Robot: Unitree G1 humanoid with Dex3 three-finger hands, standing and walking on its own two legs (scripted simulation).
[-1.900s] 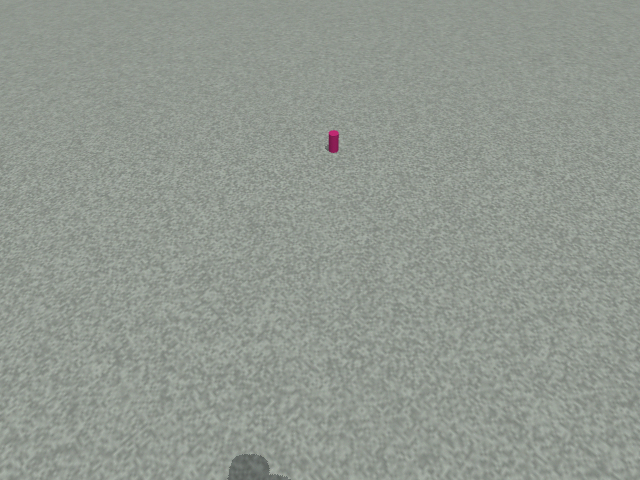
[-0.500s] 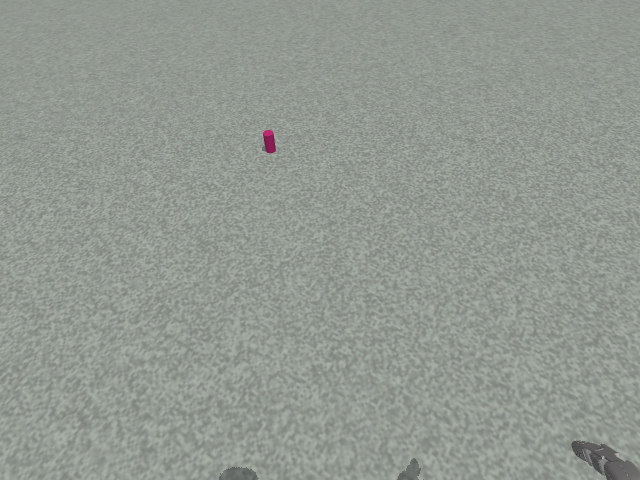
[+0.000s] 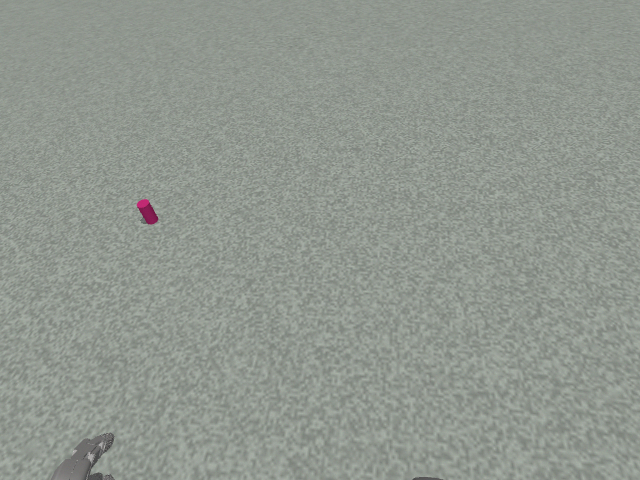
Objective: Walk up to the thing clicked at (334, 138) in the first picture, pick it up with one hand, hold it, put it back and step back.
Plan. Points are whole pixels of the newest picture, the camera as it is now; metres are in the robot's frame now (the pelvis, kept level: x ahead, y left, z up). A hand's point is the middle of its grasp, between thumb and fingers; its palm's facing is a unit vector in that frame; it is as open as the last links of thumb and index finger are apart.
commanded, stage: walk up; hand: left
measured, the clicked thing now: (147, 212) +1.29 +0.76 -0.70
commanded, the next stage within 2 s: none
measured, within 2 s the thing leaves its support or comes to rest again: neither
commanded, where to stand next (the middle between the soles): +0.93 +0.95 m, yaw -58 degrees
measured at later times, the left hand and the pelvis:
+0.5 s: hand (51, 325) +0.41 +0.47 -0.11, palm faces -0.34 -0.76 -0.55, open 7.4 cm; pelvis +0.24 +0.19 +0.01, yaw -18 degrees
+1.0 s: hand (25, 244) +0.64 +0.64 -0.14, palm faces -0.41 -0.66 -0.63, open 7.4 cm; pelvis +0.44 +0.35 -0.03, yaw -29 degrees
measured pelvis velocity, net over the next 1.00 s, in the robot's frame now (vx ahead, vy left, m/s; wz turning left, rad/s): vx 0.44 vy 0.35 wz -0.50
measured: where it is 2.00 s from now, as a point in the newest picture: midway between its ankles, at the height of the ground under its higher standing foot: (148, 329)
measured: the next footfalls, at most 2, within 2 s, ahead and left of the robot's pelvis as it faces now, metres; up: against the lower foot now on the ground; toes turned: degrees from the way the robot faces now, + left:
left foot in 0.24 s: +0.32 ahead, +0.27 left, +0.00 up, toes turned -8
right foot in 0.60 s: +0.35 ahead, +0.08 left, +0.00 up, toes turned -28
